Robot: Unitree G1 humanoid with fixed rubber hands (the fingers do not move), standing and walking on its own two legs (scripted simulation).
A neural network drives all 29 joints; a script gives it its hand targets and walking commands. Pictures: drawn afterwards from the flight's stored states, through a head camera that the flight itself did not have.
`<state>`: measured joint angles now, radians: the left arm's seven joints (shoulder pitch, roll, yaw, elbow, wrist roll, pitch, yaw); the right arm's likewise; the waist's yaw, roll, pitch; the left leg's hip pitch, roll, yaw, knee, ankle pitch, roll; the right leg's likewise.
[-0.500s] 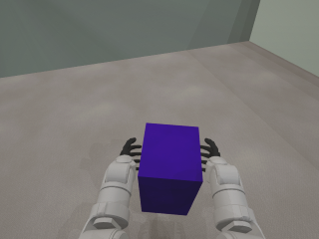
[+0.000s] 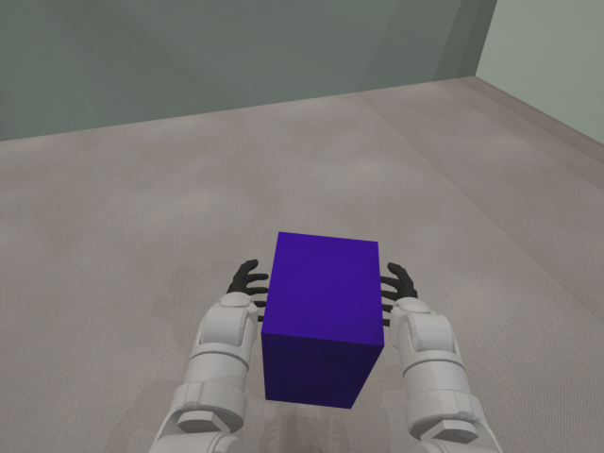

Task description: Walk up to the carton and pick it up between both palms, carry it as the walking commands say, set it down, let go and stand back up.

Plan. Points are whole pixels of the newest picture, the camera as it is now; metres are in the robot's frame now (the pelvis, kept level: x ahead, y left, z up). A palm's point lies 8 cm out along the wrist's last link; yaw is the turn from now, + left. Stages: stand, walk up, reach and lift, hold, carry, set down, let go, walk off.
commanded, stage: hold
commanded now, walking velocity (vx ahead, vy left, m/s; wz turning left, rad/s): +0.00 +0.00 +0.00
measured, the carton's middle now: (317, 326) +0.32 +0.00 -0.03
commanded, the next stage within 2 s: carry in 0.04 s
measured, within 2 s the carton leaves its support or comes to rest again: neither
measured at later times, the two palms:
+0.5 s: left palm (309, 333) +0.27 +0.01 +0.04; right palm (496, 399) +0.18 -0.21 +0.03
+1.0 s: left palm out of the picture +0.11 -0.02 +0.06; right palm out of the picture -0.04 -0.21 +0.06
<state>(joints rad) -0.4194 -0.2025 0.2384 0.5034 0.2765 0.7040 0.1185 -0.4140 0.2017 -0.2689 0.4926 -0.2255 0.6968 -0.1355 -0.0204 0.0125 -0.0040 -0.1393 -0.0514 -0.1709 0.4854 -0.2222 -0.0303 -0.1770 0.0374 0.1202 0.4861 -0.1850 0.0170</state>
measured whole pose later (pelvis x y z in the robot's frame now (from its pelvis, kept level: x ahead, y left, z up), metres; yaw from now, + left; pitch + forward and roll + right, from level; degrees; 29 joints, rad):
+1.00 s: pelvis -0.19 +0.07 -0.01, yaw -42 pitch +4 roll -2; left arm -0.23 -0.15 0.02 -0.11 0.01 1.01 0.26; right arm -0.21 0.14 -0.03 -0.10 -0.02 0.97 -0.23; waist 0.06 0.04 -0.09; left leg -0.49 0.22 0.25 0.69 -0.27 0.00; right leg -0.36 -0.01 -0.11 0.56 -0.29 0.00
